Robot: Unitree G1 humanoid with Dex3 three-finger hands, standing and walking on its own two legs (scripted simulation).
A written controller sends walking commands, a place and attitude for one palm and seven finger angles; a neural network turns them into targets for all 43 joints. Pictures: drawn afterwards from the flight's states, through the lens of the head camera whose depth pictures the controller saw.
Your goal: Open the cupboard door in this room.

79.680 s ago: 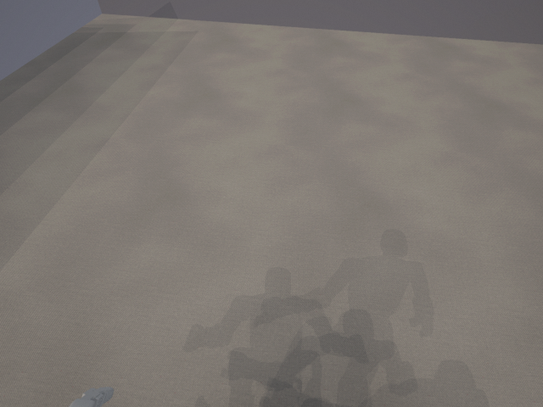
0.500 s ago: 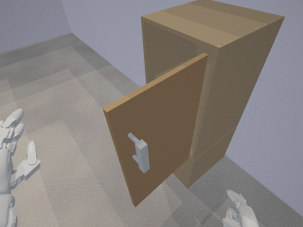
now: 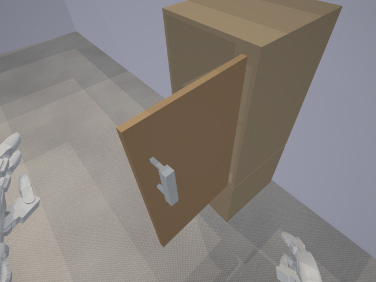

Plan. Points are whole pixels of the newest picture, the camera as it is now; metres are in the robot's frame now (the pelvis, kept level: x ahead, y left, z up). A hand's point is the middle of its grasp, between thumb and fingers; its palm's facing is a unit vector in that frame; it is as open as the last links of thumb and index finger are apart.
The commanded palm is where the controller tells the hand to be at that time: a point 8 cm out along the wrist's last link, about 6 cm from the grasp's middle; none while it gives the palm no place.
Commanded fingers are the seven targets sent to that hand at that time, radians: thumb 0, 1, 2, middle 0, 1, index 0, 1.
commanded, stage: step back with the hand held close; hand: left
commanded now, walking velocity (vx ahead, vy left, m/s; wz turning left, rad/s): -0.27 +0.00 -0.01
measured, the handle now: (163, 181) +0.32 +0.09 +0.04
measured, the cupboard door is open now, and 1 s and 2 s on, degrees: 94 94 94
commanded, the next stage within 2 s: stop stepping back and stand still in 1.16 s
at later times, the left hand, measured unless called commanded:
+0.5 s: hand out of the picture +0.13 +0.29 +0.15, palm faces +0.43 -0.75 -0.51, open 7.4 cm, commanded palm +0.08 +0.33 +0.17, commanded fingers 0.00 0.90 0.90 -0.20 -0.30 -0.20 -0.30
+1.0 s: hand out of the picture +0.08 +0.27 +0.15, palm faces +0.40 -0.78 -0.48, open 7.4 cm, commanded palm +0.01 +0.31 +0.17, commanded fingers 0.00 0.90 0.90 -0.20 -0.30 -0.20 -0.30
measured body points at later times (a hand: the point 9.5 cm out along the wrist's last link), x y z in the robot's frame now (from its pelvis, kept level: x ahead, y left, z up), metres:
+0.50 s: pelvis -0.07 +0.03 -0.02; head -0.06 +0.03 +0.43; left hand +0.11 +0.33 +0.18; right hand +0.11 -0.21 -0.09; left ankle -0.02 +0.12 -0.74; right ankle +0.02 -0.10 -0.74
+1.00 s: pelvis -0.14 +0.02 -0.01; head -0.10 +0.03 +0.44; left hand +0.05 +0.31 +0.18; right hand +0.03 -0.21 -0.10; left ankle -0.02 +0.12 -0.74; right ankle -0.27 -0.10 -0.74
